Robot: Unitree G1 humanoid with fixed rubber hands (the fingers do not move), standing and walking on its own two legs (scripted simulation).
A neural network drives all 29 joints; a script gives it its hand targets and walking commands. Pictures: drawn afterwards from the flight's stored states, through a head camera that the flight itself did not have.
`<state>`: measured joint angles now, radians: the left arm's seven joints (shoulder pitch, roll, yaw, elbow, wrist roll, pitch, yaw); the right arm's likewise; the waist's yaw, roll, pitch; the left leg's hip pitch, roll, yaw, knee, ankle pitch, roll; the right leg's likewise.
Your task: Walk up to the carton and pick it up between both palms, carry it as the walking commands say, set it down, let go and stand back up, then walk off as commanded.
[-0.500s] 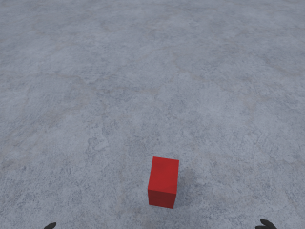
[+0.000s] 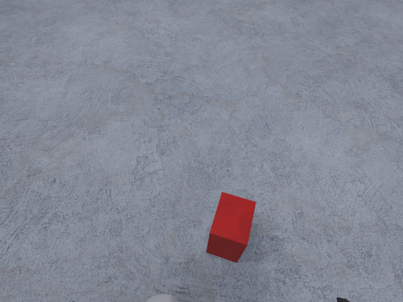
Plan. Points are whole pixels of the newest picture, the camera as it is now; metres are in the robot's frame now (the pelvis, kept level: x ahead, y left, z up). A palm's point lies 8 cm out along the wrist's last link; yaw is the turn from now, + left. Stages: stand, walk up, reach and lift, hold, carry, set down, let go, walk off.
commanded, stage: walk off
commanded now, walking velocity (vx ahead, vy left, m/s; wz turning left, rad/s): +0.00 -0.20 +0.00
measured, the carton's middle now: (229, 228) +0.47 -0.14 -0.63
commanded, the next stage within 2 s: none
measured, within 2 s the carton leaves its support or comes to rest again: neither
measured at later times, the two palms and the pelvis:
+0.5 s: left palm out of the picture +0.03 +0.26 -0.13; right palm out of the picture +0.05 -0.29 -0.09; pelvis +0.00 -0.01 +0.02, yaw +2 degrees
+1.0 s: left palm out of the picture +0.03 +0.11 -0.14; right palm out of the picture +0.07 -0.39 -0.12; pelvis -0.01 -0.13 +0.00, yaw +2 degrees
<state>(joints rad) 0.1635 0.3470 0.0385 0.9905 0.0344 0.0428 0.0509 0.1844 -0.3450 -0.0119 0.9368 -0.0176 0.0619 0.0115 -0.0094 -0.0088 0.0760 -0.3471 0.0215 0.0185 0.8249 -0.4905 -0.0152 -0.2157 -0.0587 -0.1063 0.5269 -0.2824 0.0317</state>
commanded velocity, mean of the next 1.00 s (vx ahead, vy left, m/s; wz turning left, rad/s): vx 0.00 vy -0.20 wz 0.00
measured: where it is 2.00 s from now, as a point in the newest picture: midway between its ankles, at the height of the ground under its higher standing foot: outside the picture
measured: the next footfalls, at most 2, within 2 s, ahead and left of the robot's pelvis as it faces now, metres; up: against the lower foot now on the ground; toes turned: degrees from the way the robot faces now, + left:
right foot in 0.64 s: +0.04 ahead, -0.20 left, +0.00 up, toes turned -2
left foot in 0.98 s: +0.02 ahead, -0.05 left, +0.00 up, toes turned +9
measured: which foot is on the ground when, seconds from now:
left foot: down 0.00-0.64, up 0.66-0.96, down 0.98-1.00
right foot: down 0.00-0.04, up 0.06-0.62, down 0.64-0.98, up 1.00-1.00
